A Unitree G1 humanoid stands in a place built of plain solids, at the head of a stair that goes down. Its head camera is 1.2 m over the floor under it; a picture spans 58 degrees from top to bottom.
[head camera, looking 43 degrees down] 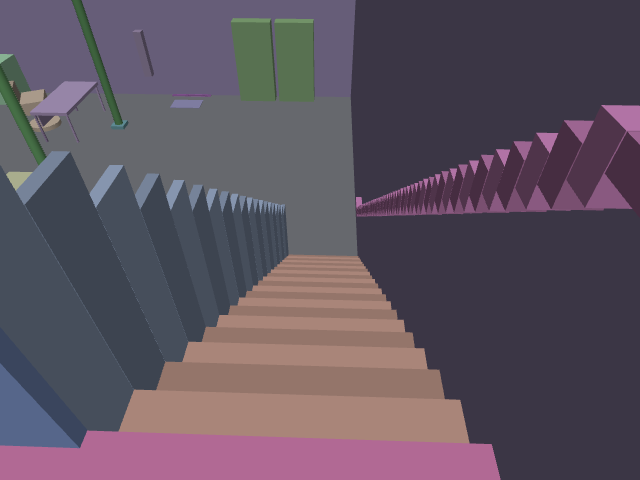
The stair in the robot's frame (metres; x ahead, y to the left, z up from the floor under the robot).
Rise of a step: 0.18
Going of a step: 0.22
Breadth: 1.11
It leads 2 degrees to the right of straight ahead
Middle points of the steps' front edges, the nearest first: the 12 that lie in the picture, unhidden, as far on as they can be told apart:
0.50 0.09 0.00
0.72 0.08 -0.18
0.93 0.08 -0.36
1.15 0.07 -0.54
1.37 0.06 -0.73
1.58 0.05 -0.91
1.80 0.05 -1.09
2.02 0.04 -1.27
2.23 0.03 -1.45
2.45 0.02 -1.64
2.67 0.02 -1.82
2.88 0.01 -2.00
